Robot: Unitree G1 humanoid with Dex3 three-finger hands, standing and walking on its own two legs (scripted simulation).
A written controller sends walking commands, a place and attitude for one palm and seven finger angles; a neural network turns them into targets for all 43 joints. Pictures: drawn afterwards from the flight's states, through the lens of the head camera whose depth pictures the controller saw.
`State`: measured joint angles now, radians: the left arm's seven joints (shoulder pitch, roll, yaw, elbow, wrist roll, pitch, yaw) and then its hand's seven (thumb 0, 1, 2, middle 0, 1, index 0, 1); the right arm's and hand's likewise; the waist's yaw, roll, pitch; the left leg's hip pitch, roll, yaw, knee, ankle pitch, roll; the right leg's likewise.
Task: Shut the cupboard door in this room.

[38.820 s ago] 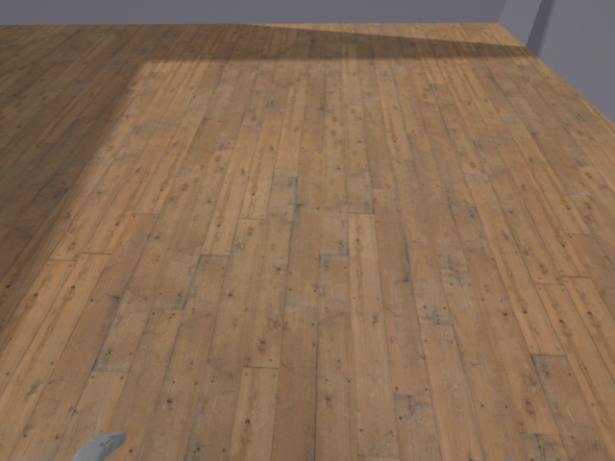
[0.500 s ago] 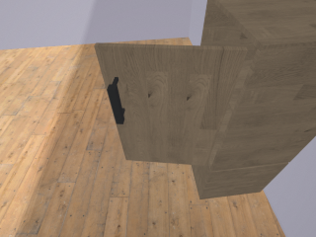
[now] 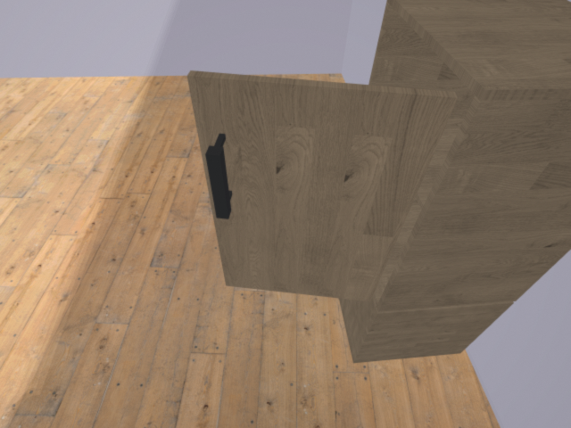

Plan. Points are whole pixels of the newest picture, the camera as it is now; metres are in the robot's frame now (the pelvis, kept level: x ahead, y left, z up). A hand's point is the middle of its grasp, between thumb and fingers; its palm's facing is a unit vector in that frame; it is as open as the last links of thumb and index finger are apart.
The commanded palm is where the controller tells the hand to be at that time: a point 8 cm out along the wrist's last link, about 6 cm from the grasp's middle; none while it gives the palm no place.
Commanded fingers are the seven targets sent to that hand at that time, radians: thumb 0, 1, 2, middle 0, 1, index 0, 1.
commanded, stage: come to a stop and stand still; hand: left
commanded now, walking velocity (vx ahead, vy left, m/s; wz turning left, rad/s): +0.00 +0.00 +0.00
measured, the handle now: (222, 177) +0.50 +0.14 +0.07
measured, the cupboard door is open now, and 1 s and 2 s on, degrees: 78 78 78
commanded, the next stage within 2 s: look again from close up in 0.64 s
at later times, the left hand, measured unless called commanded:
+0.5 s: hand out of the picture -0.04 +0.18 -0.18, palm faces +0.03 -0.99 -0.16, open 7.4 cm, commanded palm none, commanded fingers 0.00 0.90 0.90 -0.20 -0.30 -0.20 -0.30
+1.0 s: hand out of the picture -0.04 +0.17 -0.18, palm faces +0.04 -0.99 -0.14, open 7.4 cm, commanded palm none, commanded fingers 0.00 0.90 0.90 -0.20 -0.30 -0.20 -0.30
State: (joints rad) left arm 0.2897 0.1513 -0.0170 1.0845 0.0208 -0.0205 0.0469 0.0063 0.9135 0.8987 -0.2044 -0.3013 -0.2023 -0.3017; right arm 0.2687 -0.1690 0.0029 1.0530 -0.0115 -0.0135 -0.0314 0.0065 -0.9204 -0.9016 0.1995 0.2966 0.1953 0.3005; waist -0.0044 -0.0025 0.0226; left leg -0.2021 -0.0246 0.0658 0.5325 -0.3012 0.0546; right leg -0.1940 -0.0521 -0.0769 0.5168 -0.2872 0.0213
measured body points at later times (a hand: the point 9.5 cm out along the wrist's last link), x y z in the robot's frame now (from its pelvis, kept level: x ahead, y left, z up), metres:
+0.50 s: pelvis -0.02 +0.01 +0.01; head -0.02 +0.03 +0.46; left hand -0.04 +0.23 -0.16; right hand -0.01 -0.21 -0.15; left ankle -0.01 +0.08 -0.73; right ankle -0.01 -0.13 -0.73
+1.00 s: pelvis -0.01 +0.02 +0.01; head -0.01 +0.03 +0.46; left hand -0.04 +0.22 -0.16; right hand -0.02 -0.20 -0.15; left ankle -0.01 +0.08 -0.73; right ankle -0.01 -0.13 -0.73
